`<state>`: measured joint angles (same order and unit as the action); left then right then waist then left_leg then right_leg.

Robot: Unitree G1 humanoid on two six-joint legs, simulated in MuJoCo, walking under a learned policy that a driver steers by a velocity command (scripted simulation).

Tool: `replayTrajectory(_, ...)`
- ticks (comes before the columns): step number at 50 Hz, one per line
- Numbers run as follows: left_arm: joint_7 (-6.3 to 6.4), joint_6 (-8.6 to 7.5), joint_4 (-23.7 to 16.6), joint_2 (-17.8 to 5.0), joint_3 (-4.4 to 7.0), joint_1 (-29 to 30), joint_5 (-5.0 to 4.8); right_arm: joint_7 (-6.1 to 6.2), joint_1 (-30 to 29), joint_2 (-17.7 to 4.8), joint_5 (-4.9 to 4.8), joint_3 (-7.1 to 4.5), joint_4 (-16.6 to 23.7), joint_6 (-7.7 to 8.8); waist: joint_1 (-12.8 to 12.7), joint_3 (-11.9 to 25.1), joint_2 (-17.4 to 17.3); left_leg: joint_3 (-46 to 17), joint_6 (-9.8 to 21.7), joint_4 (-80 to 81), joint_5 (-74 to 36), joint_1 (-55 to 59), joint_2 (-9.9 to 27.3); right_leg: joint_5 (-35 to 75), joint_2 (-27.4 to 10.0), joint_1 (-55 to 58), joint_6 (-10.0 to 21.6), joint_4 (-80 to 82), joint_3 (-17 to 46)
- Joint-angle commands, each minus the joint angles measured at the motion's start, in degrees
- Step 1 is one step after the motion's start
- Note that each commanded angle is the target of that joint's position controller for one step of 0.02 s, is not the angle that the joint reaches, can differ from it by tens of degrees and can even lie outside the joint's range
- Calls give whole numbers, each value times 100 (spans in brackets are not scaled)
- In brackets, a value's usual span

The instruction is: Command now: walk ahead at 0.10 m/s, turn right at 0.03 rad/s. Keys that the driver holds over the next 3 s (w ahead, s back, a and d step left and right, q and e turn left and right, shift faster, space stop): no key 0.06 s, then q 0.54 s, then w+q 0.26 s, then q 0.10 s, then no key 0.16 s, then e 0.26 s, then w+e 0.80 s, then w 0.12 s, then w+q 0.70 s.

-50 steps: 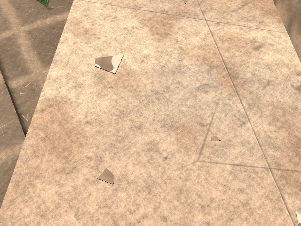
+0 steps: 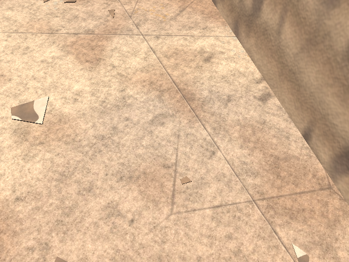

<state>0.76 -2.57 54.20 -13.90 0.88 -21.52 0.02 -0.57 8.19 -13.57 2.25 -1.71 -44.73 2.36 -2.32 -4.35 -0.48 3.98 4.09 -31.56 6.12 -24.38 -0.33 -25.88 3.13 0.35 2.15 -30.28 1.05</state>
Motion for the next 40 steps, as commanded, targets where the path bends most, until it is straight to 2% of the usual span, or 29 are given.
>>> replayTrajectory(1, 59, 48, -95, -485, 110, -886, -122, 90, 1958, -1288, -216, -317, -255, 34, 534, 2368, -1279, -3030, 1480, 657, -4704, 3383, 2523, -888, 352, -1822, -4, -3485, 199)
replayTrajectory(2, 56, 167, -52, -656, 152, -628, 44, 63, 1409, -1056, -328, -259, -141, -6, 358, 1722, -623, -2712, 1452, 1037, -3089, 2563, 2306, -867, 54, -1945, 2, -3829, 441)
replayTrajectory(3, 15, 204, -110, -594, 142, -198, 137, 77, 814, -732, -284, -158, -47, -37, 280, 996, -442, -2358, 1287, 1364, -1868, 1898, 2016, -658, -83, -2196, 18, -3748, 353)
replayTrajectory(4, -11, 243, -145, -502, 123, 48, 166, 97, 504, -509, -225, -65, -46, -70, 176, 556, -357, -1975, 1067, 1666, -1311, 1348, 1696, -382, -282, -2146, 3, -3306, 289)
replayTrajectory(5, -20, 301, -166, -463, 116, 112, 195, 125, 348, -508, -205, -55, -76, -95, 52, 352, -523, -1664, 894, 1839, -1007, 933, 1403, -149, -391, -1937, -37, -2880, 161)
replayTrajectory(6, -7, 352, -91, -408, 97, 18, 214, 122, 293, -614, -160, -91, -104, -115, 7, 341, -632, -1462, 821, 1813, -1094, 762, 1190, -2, -315, -1761, -69, -2715, -29)
replayTrajectory(8, 43, 396, -62, -373, 92, -8, 178, 96, 458, -746, -136, -153, -168, -119, 30, 547, -536, -1464, 883, 1725, -1160, 862, 1112, -25, -224, -1755, -134, -2377, -115)
replayTrajectory(10, 99, 431, -137, -382, 100, 214, 154, 90, 557, -875, -141, -223, -201, -161, 117, 621, -515, -1693, 1002, 1793, -341, 896, 1164, 9, -226, -1931, -185, -2074, -91)
replayTrajectory(12, 132, 462, -250, -422, 113, 498, 146, 90, 530, -903, -126, -272, -190, -247, 195, 593, -594, -1926, 1022, 1936, 763, 747, 1138, 158, -225, -2019, -206, -1853, -70)
replayTrajectory(15, 155, 462, -369, -436, 126, 680, 107, 76, 419, -914, -100, -335, -155, -366, 226, 547, -622, -2180, 970, 2005, 1359, 459, 1082, 278, -146, -1878, -226, -1524, -82)
replayTrajectory(18, 206, 408, -407, -398, 125, 545, 51, 57, 319, -939, -110, -393, -146, -443, 193, 550, -605, -2422, 821, 1911, 1292, 311, 1026, 376, -35, -1486, -151, -841, -94)
replayTrajectory(20, 257, 338, -360, -384, 139, 155, 49, 64, 131, -908, -182, -407, -114, -497, -21, 515, -563, -2439, 483, 1677, 1447, -57, 800, 825, 15, -775, -1, 384, -105)
replayTrajectory(21, 301, 289, -411, -652, 201, 56, 104, 67, 164, -739, -229, -368, -56, -502, -25, 438, -114, -2205, 141, 1242, 1850, -374, 429, 469, -483, -531, 148, 1324, 457)
replayTrajectory(22, 340, 285, -559, -1229, 331, 118, 192, 60, 276, -316, -316, -279, 105, -473, 102, 555, 1176, -1318, -187, -154, 2381, -1050, -307, -413, -1960, -227, 582, 2062, 2099)
replayTrajectory(23, 316, 301, -727, -1395, 394, 827, 220, 104, 237, -543, -148, -334, 46, -450, 186, 114, 1348, -531, -285, -1529, 2517, -1112, -698, -61, -2714, -1371, 1079, 2393, 2649)
replayTrajectory(24, 318, 271, -822, -965, 285, 999, 222, 86, 267, -841, -60, -425, -36, -462, 322, 113, 618, -880, -278, -2359, 2231, -646, -402, 780, -2397, -1701, 1154, 2137, 2145)
replayTrajectory(25, 318, 239, -873, -703, 217, 1289, 182, 51, 543, -794, -64, -455, -169, -483, 571, 171, 414, -841, -306, -2826, 1895, -515, -389, 1526, -2010, -1708, 1005, 1902, 1485)
replayTrajectory(26, 312, 216, -963, -638, 193, 1441, 152, 36, 763, -777, -43, -466, -261, -519, 668, 287, 446, -764, -378, -3171, 1670, -580, -349, 2079, -1742, -1443, 860, 1737, 984)
replayTrajectory(27, 319, 199, -1015, -633, 189, 1435, 130, 12, 847, -754, -22, -467, -307, -551, 632, 363, 598, -661, -463, -3389, 1606, -722, -315, 2604, -1620, -1166, 833, 1583, 652)
replayTrajectory(30, 276, 213, -942, -689, 229, 895, 130, -72, 442, -643, -68, -410, -133, -611, 263, 460, 703, -475, -700, -3022, 1645, -1035, -177, 3696, -1658, -337, 932, 1258, 281)
replayTrajectory(32, 223, 211, -856, -852, 314, 451, 156, -164, 47, -628, -73, -368, 59, -648, -59, 560, 835, -421, -715, -2533, 1625, -1173, -21, 2151, -1851, 125, 979, 1535, 444)
replayTrajectory(34, 164, 191, -841, -991, 382, 357, 175, -282, -289, -670, -45, -358, 249, -669, -207, 400, 919, -351, -672, -2077, 1668, -1164, 78, 674, -1989, 167, 974, 1874, 612)
replayTrajectory(37, 72, 105, -827, -1125, 465, 343, 210, -390, -561, -616, -47, -320, 436, -629, -251, 197, 836, -163, -501, -1438, 1767, -850, 149, 88, -2115, -11, 923, 2063, 470)
replayTrajectory(40, -23, 20, -797, -1206, 536, 360, 235, -429, -673, -578, -77, -288, 556, -542, -217, 133, 829, 55, -244, -879, 1909, -343, 143, 80, -2149, -249, 849, 2036, 168)
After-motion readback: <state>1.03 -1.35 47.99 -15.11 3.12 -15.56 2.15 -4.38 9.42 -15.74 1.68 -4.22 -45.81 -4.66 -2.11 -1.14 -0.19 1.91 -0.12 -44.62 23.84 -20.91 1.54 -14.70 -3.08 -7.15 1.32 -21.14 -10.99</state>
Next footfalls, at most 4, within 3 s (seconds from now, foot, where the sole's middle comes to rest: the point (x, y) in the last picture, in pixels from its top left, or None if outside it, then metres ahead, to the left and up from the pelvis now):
0.42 right None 0.10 -0.10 -0.76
0.90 left None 0.06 0.13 -0.76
1.36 right None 0.31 0.11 -0.76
1.78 left None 0.26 0.31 -0.76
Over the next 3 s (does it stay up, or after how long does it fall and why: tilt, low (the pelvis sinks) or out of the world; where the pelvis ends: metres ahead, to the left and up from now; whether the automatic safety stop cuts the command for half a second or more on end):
stays up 0.86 0.22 0.02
